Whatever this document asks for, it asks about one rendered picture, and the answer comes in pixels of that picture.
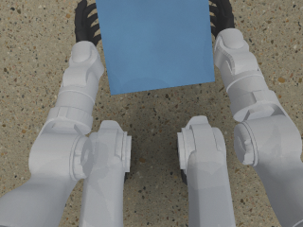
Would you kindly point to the robot left upper arm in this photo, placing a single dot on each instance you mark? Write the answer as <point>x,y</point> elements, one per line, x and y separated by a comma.
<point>57,162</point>

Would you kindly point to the robot right hand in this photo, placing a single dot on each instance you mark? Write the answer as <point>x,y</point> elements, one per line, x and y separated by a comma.
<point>223,18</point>

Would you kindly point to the robot right shin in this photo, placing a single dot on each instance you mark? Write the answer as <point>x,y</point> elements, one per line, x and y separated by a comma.
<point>218,136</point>

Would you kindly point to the robot left forearm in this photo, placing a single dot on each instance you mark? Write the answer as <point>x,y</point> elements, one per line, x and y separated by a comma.
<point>77,95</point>

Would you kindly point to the robot right forearm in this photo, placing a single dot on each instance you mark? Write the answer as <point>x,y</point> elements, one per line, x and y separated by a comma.
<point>248,92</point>

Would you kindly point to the right robot foot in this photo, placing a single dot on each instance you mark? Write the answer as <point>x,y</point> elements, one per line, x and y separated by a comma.
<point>183,175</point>

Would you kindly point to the robot right upper arm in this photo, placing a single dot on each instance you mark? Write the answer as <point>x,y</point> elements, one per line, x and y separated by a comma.
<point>271,145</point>

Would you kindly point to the robot left hand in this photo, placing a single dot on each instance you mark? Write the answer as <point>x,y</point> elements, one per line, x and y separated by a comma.
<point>83,29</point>

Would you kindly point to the carton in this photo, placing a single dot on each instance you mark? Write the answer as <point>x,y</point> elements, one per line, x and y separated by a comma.
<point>155,44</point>

